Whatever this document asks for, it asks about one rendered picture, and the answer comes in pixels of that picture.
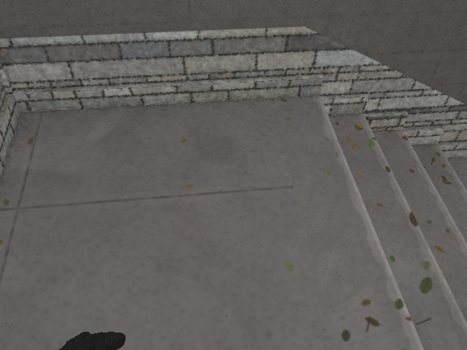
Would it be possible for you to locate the left robot hand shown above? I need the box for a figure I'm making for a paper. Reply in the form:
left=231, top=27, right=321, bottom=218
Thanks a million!
left=59, top=332, right=126, bottom=350

